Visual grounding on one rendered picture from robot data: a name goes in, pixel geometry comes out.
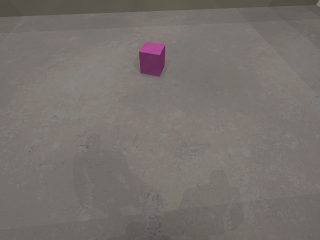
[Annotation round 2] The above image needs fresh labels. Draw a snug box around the carton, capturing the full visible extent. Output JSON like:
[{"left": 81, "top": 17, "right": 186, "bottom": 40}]
[{"left": 139, "top": 42, "right": 165, "bottom": 77}]

